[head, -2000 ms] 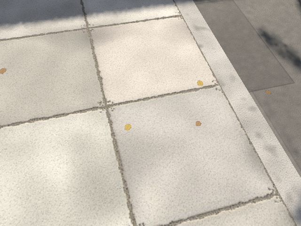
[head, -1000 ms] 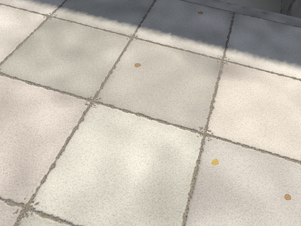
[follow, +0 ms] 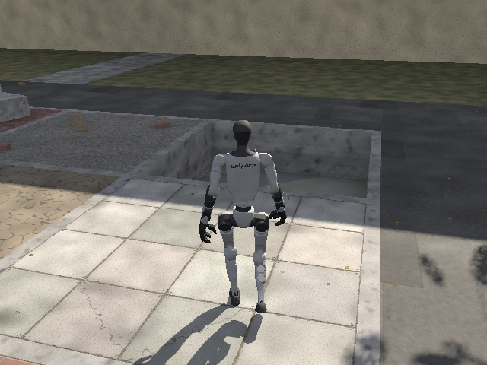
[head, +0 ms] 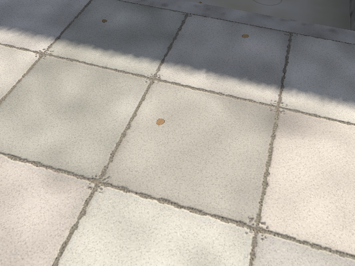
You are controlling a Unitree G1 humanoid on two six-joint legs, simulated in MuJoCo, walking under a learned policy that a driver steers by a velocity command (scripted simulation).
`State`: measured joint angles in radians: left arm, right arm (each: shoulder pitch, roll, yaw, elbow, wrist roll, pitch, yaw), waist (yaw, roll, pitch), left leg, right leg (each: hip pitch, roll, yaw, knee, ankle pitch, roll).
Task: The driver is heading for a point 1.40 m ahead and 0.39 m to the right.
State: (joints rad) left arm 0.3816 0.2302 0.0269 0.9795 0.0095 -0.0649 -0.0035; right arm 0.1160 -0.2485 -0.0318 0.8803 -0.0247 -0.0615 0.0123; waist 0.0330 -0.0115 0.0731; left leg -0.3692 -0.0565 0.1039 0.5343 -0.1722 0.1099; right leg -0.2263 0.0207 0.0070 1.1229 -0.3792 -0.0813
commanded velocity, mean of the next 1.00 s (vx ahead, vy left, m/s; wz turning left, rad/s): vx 0.20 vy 0.00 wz -0.17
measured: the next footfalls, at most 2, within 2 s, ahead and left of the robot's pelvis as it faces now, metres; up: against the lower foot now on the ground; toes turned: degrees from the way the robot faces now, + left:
right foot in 0.40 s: +0.38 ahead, -0.09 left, +0.00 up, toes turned -3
left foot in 0.88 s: +0.30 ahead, +0.10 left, +0.00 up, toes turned -10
